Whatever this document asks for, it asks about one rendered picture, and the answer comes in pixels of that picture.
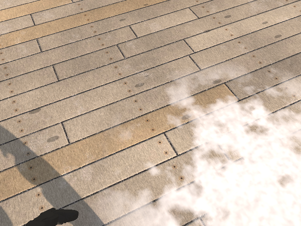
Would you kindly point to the robot left hand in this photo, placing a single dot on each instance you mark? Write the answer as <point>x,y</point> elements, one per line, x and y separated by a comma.
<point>53,217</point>

